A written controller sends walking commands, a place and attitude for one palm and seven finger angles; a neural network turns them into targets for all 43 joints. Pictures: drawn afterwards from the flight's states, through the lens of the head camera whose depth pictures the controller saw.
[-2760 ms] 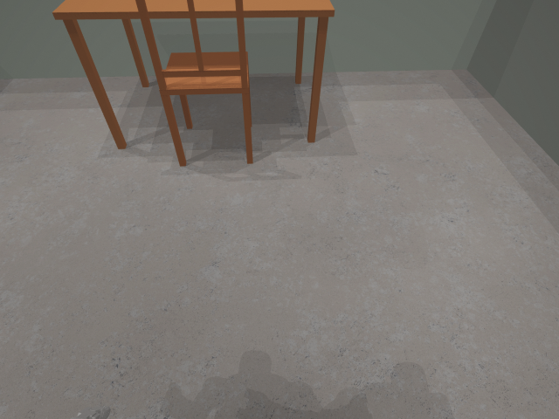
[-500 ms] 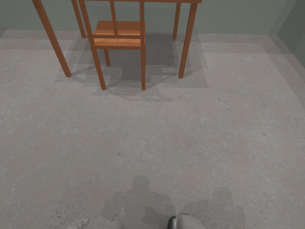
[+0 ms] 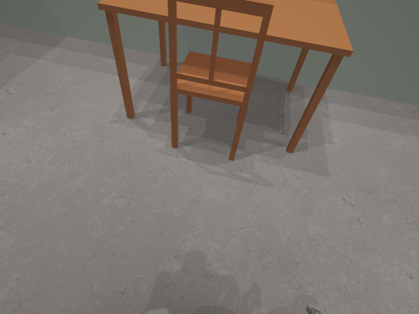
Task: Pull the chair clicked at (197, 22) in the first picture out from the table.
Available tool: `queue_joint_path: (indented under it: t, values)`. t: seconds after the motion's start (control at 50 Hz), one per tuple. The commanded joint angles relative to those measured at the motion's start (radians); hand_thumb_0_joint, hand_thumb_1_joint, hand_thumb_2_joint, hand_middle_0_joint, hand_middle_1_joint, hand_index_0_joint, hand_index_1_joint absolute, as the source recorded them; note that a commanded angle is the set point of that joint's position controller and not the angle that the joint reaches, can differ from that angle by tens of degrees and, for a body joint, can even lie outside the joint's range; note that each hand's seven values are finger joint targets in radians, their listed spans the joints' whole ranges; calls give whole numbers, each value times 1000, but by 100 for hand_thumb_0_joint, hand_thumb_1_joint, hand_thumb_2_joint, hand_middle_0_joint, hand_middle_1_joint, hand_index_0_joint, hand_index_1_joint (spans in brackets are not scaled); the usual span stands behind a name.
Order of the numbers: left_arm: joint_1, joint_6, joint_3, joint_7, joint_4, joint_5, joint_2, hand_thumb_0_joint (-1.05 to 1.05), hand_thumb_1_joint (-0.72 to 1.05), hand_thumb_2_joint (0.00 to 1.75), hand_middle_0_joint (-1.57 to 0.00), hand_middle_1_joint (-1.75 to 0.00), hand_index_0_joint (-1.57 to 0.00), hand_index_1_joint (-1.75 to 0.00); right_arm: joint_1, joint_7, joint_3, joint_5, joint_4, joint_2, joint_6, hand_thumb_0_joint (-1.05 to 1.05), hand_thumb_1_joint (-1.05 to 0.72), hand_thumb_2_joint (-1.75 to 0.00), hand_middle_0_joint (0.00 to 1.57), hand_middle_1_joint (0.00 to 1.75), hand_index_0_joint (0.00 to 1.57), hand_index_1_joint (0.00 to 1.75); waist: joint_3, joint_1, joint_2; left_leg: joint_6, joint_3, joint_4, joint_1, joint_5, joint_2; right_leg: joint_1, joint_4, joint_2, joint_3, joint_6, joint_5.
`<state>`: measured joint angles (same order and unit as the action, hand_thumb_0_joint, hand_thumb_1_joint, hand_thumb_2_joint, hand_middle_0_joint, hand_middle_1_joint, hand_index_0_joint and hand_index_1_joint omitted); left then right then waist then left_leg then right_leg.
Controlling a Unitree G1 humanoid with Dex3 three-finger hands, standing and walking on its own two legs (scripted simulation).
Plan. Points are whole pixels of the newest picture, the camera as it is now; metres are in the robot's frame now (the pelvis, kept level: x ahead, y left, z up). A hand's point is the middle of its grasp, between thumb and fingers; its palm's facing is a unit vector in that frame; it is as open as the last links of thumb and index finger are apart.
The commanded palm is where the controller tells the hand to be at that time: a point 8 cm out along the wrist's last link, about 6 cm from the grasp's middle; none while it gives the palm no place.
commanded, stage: walk to a spot facing it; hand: left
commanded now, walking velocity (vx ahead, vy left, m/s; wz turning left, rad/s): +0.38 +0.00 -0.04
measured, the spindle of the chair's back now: (214, 47) +1.13 +0.08 -0.06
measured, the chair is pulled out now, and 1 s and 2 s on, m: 0.00 0.00 0.00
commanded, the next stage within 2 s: take the last steps up to it in 0.48 s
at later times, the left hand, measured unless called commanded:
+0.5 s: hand (166, 219) +0.36 +0.14 -0.16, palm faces -0.05 -0.97 -0.22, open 7.4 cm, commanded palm none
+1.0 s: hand (164, 205) +0.40 +0.15 -0.17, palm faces +0.04 -0.99 -0.15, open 7.4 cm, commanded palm none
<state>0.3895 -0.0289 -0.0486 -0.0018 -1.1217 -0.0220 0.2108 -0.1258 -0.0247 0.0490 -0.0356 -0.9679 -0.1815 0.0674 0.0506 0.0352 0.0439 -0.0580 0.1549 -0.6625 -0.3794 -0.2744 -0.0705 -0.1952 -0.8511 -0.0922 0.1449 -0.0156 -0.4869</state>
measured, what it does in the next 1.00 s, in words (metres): walks ahead: right foot, then left foot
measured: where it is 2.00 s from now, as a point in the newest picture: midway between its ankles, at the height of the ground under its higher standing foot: (224, 229)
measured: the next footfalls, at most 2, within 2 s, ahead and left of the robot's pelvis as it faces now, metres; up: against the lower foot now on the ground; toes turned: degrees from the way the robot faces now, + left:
right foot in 0.46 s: +0.36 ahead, -0.16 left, +0.00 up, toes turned -11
left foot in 0.86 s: +0.49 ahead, +0.08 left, +0.00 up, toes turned +10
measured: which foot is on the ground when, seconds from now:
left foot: down 0.00-0.46, up 0.48-0.84, down 0.86-1.00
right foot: up 0.00-0.44, down 0.46-0.86, up 0.88-1.00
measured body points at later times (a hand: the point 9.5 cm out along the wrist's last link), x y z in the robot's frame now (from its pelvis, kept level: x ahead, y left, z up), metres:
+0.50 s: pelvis +0.24 -0.05 -0.01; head +0.27 -0.06 +0.44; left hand +0.36 +0.19 -0.14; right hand +0.11 -0.25 -0.16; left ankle +0.07 +0.08 -0.67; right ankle +0.32 -0.15 -0.72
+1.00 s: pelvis +0.43 -0.02 +0.01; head +0.44 -0.01 +0.46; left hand +0.40 +0.20 -0.15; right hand +0.49 -0.26 -0.13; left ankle +0.45 +0.08 -0.72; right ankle +0.37 -0.14 -0.64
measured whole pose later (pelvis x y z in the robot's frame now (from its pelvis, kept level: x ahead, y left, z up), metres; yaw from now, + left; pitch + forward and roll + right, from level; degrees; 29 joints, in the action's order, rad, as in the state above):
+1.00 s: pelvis +0.43 -0.02 +0.01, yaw -1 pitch -1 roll +0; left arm 0.33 0.00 -0.05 -0.01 -1.12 -0.03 0.18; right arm -0.22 0.01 0.03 -0.03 -1.02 -0.15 0.07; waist 0.03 0.01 0.05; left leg -0.03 0.19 -0.52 -0.25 -0.26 -0.06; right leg -0.41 -1.11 -0.07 0.08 0.02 -0.40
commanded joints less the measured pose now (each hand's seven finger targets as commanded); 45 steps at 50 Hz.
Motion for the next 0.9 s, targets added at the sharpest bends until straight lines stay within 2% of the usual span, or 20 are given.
queue_joint_path:
  t: [0.0,0.04,0.08,0.22,0.32,0.36,0.4,0.42,0.44,0.46,0.52,0.58,0.64,0.72,0.76,0.8,0.82,0.84,0.86,0.88]
  values:
    - [-122,-32,-19,-10,115,1,55,0,90,90,-20,-30,-20,-30,-267,41,30,13,-55,-160,4,0,-90,-90,20,30,20,30,-27,-105,-151,-114,-412,418,389,136,-320,-499,-439,-51,-130,18,113]
    - [-71,-14,-16,-16,82,-6,24,0,90,90,-20,-30,-20,-30,-209,43,15,15,-54,-112,20,0,-90,-90,20,30,20,30,-10,-51,-132,-74,-254,447,281,213,-254,-407,-379,-65,-124,-1,191]
    - [-45,3,-14,-16,74,-9,10,0,90,90,-20,-30,-20,-30,-216,46,11,20,-67,-93,26,0,-90,-90,20,30,20,30,-12,-33,-140,-81,-194,468,283,249,-223,-403,-331,-63,-113,-14,232]
    - [-217,14,-15,-27,137,-6,2,0,90,90,-20,-30,-20,-30,-299,50,18,21,-113,-93,29,0,-90,-90,20,30,20,30,64,-52,-147,-94,-115,501,364,314,-206,-484,-46,-68,-67,-28,334]
    - [-324,2,-14,-29,176,0,4,0,90,90,-20,-30,-20,-30,-345,49,19,8,-150,-101,20,0,-90,-90,20,30,20,30,90,-78,-159,-84,-84,448,382,373,-229,-376,171,-24,-35,18,310]
    - [-270,-5,-20,-29,165,-1,17,0,90,90,-20,-30,-20,-30,-325,51,23,7,-155,-120,15,0,-90,-90,20,30,20,30,66,-41,-155,-72,-61,357,372,500,-234,-251,218,12,-13,45,278]
    - [-2,-27,-37,-22,84,-10,72,0,90,90,-20,-30,-20,-30,-306,47,20,16,-157,-124,13,0,-90,-90,20,30,20,30,-74,80,-64,-21,-11,13,273,589,-155,120,320,59,5,71,337]
    - [138,-40,-65,-5,47,-18,177,0,90,90,-20,-30,-20,-30,-342,35,13,30,-142,-73,14,0,-90,-90,20,30,20,30,-194,122,150,15,27,-299,30,272,-59,379,371,-161,-251,129,343]
    - [204,-37,-77,1,35,-1,265,0,90,90,-20,-30,-20,-30,-351,36,4,35,-110,-31,13,0,-90,-90,20,30,20,30,-259,98,262,37,-41,-609,-174,-292,61,460,514,-398,-629,231,436]
    - [127,-33,-76,6,55,8,255,0,90,90,-20,-30,-20,-30,-296,39,9,38,-107,-44,5,0,-90,-90,20,30,20,30,-244,97,173,21,-158,-725,-196,-267,12,354,574,-411,-630,248,261]
    - [-117,-41,-30,19,113,1,95,0,90,90,-20,-30,-20,-30,-239,29,13,17,-106,-8,-21,0,-90,-90,20,30,20,30,-9,-20,-6,28,-186,-669,-183,-50,-81,-28,629,-309,-308,161,235]
    - [-142,-52,-10,23,110,-5,48,0,90,90,-20,-30,-20,-30,-303,26,4,13,-123,25,-51,0,-90,-90,20,30,20,30,-7,-77,63,64,-141,-489,-116,-33,-75,-105,614,-243,-95,136,526]
    - [-110,-52,-13,21,95,-5,50,0,90,90,-20,-30,-20,-30,-264,17,1,13,-100,49,-51,0,-90,-90,20,30,20,30,-14,-75,67,77,-83,-282,-73,16,-68,-96,608,-202,-40,145,568]
    - [-60,-42,-15,12,71,-6,80,0,90,90,-20,-30,-20,-30,-147,3,3,11,-57,25,-33,0,-90,-90,20,30,20,30,8,-32,116,69,-34,-72,-34,21,-37,-34,607,-190,-91,155,421]
    - [-71,-36,-24,10,72,-4,100,0,90,90,-20,-30,-20,-30,-144,3,5,11,-50,-4,-23,0,-90,-90,20,30,20,30,17,-45,100,64,-17,20,37,32,-29,-31,578,-186,-99,150,343]
    - [-71,-24,-26,7,68,5,94,0,90,90,-20,-30,-20,-30,-217,8,11,7,-78,-46,-12,0,-90,-90,20,30,20,30,-4,-85,-9,63,12,153,245,69,-2,-105,450,-129,-68,118,270]
    - [-50,-19,-20,1,81,5,53,0,90,90,-20,-30,-20,-30,-309,17,27,2,-97,-124,-5,0,-90,-90,20,30,20,30,-37,-120,-199,23,-159,244,376,19,-111,-213,234,-47,-21,78,194]
    - [-62,-19,-13,-5,108,14,0,0,90,90,-20,-30,-20,-30,-404,28,49,-7,-107,-228,-5,0,-90,-90,20,30,20,30,-61,-147,-434,-75,-464,404,447,-2,-341,-364,-55,66,59,32,-63]
    - [-114,-19,-13,0,137,2,32,0,90,90,-20,-30,-20,-30,-410,37,43,-3,-111,-224,-12,0,-90,-90,20,30,20,30,-49,-157,-363,-124,-540,460,405,-87,-388,-417,-234,59,-52,46,-122]
    - [-142,-20,-16,-2,132,1,28,0,90,90,-20,-30,-20,-30,-355,46,36,0,-98,-195,-9,0,-90,-90,20,30,20,30,-28,-140,-309,-131,-508,463,370,-86,-379,-465,-343,20,-97,52,-48]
